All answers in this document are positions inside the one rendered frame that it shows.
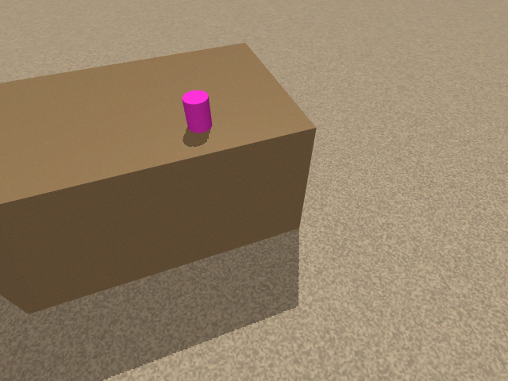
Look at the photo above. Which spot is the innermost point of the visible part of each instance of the can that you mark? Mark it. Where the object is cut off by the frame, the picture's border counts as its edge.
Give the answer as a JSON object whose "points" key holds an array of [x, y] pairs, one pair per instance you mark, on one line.
{"points": [[197, 110]]}

